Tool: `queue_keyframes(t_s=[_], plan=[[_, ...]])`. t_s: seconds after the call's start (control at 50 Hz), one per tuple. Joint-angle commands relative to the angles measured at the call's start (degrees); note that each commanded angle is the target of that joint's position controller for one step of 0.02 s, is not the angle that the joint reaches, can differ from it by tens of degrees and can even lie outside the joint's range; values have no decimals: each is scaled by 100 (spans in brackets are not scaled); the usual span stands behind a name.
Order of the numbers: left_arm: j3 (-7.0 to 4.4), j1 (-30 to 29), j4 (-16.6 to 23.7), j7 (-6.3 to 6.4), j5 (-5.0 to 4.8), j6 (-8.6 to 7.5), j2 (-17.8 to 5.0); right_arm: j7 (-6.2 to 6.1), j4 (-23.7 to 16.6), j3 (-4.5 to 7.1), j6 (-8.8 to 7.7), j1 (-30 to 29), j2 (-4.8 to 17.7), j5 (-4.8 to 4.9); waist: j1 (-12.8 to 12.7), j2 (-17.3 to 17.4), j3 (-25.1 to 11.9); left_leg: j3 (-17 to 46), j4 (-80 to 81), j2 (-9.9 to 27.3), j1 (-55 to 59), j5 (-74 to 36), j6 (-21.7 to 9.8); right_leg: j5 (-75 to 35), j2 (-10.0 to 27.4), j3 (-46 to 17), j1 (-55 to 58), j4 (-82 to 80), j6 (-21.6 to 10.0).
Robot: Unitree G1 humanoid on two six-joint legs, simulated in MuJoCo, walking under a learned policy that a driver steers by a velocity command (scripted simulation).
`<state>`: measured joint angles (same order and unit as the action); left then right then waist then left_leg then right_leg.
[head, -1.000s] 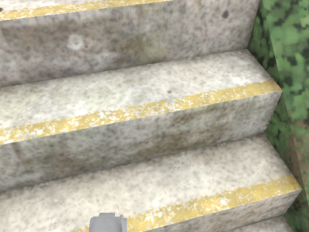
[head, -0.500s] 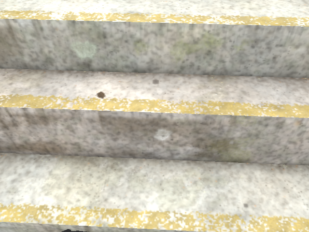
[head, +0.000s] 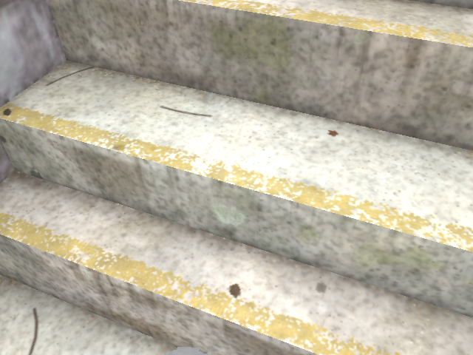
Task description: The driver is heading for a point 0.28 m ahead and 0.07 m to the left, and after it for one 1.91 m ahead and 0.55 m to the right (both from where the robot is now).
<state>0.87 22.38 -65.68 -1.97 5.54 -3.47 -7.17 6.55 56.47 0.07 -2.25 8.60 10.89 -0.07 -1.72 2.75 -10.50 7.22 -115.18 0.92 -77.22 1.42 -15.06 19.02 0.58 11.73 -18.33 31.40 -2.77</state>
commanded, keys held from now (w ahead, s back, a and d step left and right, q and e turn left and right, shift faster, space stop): w+q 0.22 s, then w+e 0.78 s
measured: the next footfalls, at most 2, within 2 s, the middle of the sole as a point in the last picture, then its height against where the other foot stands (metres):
left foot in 0.26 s outside the picture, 0.21 m higher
right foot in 0.78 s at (290, 320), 0.22 m higher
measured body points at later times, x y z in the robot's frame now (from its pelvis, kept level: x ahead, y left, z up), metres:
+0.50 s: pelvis +0.26 +0.08 +0.18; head +0.26 +0.06 +0.63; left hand +0.29 +0.33 +0.04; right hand +0.32 -0.16 +0.02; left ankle +0.30 +0.16 -0.51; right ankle +0.25 -0.08 -0.22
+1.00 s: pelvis +0.47 +0.03 +0.36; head +0.46 +0.02 +0.81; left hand +0.54 +0.27 +0.23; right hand +0.51 -0.24 +0.21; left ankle +0.38 +0.18 -0.20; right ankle +0.44 -0.05 -0.29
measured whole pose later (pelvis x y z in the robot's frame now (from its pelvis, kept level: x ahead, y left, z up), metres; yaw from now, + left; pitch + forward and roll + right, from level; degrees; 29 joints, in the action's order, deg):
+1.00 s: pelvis +0.47 +0.03 +0.36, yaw -7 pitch +9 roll -3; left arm 0.3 14.3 -57.7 -4.0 4.0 0.2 -11.9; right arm 7.4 64.5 0.3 -1.4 12.7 18.0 -6.5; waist -6.0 4.7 -12.1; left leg 7.7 -88.5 0.6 -39.3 -3.1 -15.3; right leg 33.4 -10.0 -0.4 -36.8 61.8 -4.9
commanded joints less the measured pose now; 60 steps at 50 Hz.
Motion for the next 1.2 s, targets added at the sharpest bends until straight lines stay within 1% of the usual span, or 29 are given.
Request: queue_keyframes(t_s=[0.02, 0.14, 0.18, 0.24, 0.28, 0.3, 0.32, 0.34, 0.36, 0.38, 0.4, 0.42, 0.44, 0.5, 0.64, 0.7, 0.76, 0.78, 0.8, 0.84, 0.88, 0.9, 0.94, 0.96, 1.02, 1.08, 1.12, 1.16, 1.2], plan=[[153, 395, -112, -52, 283, -113, -12, -176, -583, -196, 5, -1030, -196, -39, -148, -386, 1018, 327, -1163, 35, -2477, 379, -357, 234, 1825, -1637, 1563, -1853, -1048], [281, 1218, -680, -307, 499, -200, 143, -302, -1712, -405, 489, -2727, -197, -26, -131, -327, 850, -799, 811, 759, -1982, -17, -608, -857, 1696, -497, 1574, -2890, -970], [209, 757, -459, -507, 153, -187, -93, -184, -2040, -544, 871, -3676, -288, -170, -16, -483, 872, -1424, 2056, 818, -16, 1682, -315, -2394, 1719, 68, 380, -3560, -1118], [55, 1013, -465, -582, -157, -471, -1194, 137, -1879, -494, 944, -2374, -314, -73, 837, -1582, 145, -2147, 3122, -142, 2279, 1429, 13, -10751, 2036, 315, 1259, -2237, -1394], [-150, 1091, -448, -670, -90, -530, -1623, -104, -1591, -233, 766, -1064, 384, 37, 1159, -1924, -665, -1589, 5216, -704, 4476, 2156, 86, -11843, 1912, -43, 1890, -775, -1160], [-100, 1345, -352, -813, 245, -555, -1272, -211, -996, -163, 702, 324, 693, 191, 1276, -1104, -1559, 77, 5495, -52, 6866, 801, -292, -10113, 1677, -694, -19, 889, -896], [-89, 793, -193, -1006, 135, -454, -926, -339, -552, -37, 710, 1749, 1045, -167, 1773, 15, -1759, 2442, 7606, 930, 8179, 1104, -755, -4899, 719, -1081, -1932, 2640, -692], [-286, 817, -344, -1046, -257, -283, -759, -310, -164, 299, 573, 2472, 1481, -377, 1700, 486, -1408, 4110, 9137, 1631, 6998, 2121, -635, -3042, 104, -2146, -2351, 6437, -581], [-404, 820, -503, -945, -427, -269, -621, -326, 178, 301, 331, 2232, 1401, -433, 1301, 289, -404, 3913, 9253, 1637, 6168, 2898, -92, -3235, -139, -3078, -3235, 8247, -625], [-346, -673, 1333, -104, -640, -396, -153, -547, 49, 393, 67, 368, 908, -27, 358, 412, -509, 2610, 9029, 1560, 6201, 3336, 159, -2025, 13, -1784, -3083, 8927, -290], [-277, -987, 1609, 246, -643, -340, -27, -660, 292, 266, -124, 162, 463, -18, 163, -40, 72, 1763, 8688, 1380, 5527, 3299, 474, -1823, 164, -1798, -3483, 8989, -307], [-156, -228, 396, -237, -556, -175, 142, -339, 247, -36, 15, 241, 27, -333, 355, -188, 464, 1893, 8984, 1385, 5123, 2758, 442, -2844, -135, -3102, -4425, 9718, -919], [-193, -227, 533, -387, -494, -138, -4, -211, 249, -55, 19, 89, -144, -493, 81, -527, 668, 1302, 8938, 1403, 4830, 1911, 556, -2802, 38, -2931, -4604, 9689, -1044], [-97, -121, 473, -660, -536, -123, 179, -158, 65, -70, -10, -461, -109, -405, -482, -119, 628, -164, 9554, 1272, 4611, 887, 320, -1595, -150, -2380, -5096, 11323, -1458], [-123, -1891, 1372, -414, -528, 182, -638, -183, 421, -181, -225, 1014, 306, -752, -56, 221, 584, -1759, 10307, 866, 5450, 602, 461, -2502, -10, -1372, -5767, 9943, -1206], [-20, -1882, 1408, -296, -378, 554, -477, 24, 751, -314, -141, 1778, 325, -795, 81, 350, 732, -979, 10593, 2014, 7391, -904, -226, -1978, 234, -1857, -7176, 9663, -1298], [3, -3239, 2190, -294, -338, 962, -684, 241, 556, -204, -182, 1083, 914, -436, -237, 787, 296, -1747, 10797, 1900, 6124, -4783, -732, 726, -213, 13, -4329, 6122, -696], [108, -2891, 2249, -311, -348, 1065, -478, 278, 663, -103, -250, 1131, 1242, -512, -442, 1050, 308, -1634, 10574, 2347, 6986, -6985, -822, 552, -278, -137, -4382, 5732, -621], [36, -2246, 2156, -394, -360, 872, -587, 218, 543, 11, -377, 1203, 1383, -296, -425, 1077, -400, -2049, 9573, 1942, 8273, -8795, -596, 1628, -855, 356, -4150, 5223, -481], [102, -2322, 2081, -204, -473, 883, -783, 353, 856, 26, -219, 1762, 1538, -847, -93, 948, -818, -1319, 9157, 2305, 8961, -10570, -897, 869, -1021, -396, -3919, 4029, -582], [-74, -1028, 1626, -160, -599, 869, -1212, 420, 918, 114, -99, 1410, 1482, -977, -627, 738, -1242, -1324, 7774, 1749, 8434, -9386, -559, 498, -1204, -1110, -2114, 2222, -543], [-121, 288, 990, -122, -506, 870, -1248, 444, 1090, 89, -11, 1228, 1124, -1061, -1043, -5, -1003, -1113, 6498, 1210, 6035, -5175, -210, -301, -745, -2423, -379, 1331, -920], [-165, 1799, 180, -159, -98, 603, -916, 301, 715, 22, 103, 415, 529, -512, -1294, -1367, 102, -5, 2309, -144, 2119, -706, 72, 433, 199, -4697, 626, 572, -1453], [-85, 1981, -93, -219, -22, 482, -650, 71, 411, -22, 70, -321, 395, -507, -1236, -1503, 192, 725, 1161, -512, 1041, -153, -102, 483, 222, -4700, 1043, 657, -1303], [166, 759, -264, -180, -62, 271, 96, -243, -352, -166, -208, -1325, 244, -568, -260, -741, 406, 838, -434, -625, -301, 1420, -174, -1624, 149, -4149, 1020, 884, -1032], [91, -441, 202, -230, -81, 71, -268, -400, -753, -292, -150, -1466, 217, -360, 502, -318, 604, -282, 51, -204, 663, 1455, 175, -1092, -240, -3015, -835, -352, -769], [-48, -666, 483, -184, -110, -167, -620, -390, -945, -289, 13, -1618, 341, -184, 512, -695, 632, -674, -965, -183, 1654, 1652, 596, -1092, -115, -3390, -2137, -937, -986], [-26, 484, 22, -220, -112, -377, -544, -594, -1434, -255, 179, -2514, 627, -366, 218, 430, 757, -413, 348, 66, 620, 1637, 876, -1293, 66, -3787, -938, -539, -702], [-62, 1511, -395, -90, -272, -479, -498, -657, -2175, -316, 291, -3652, 410, -485, -125, -495, 469, -890, 2407, 51, 404, 2661, 922, -3522, 173, -3865, 177, -465, -925]])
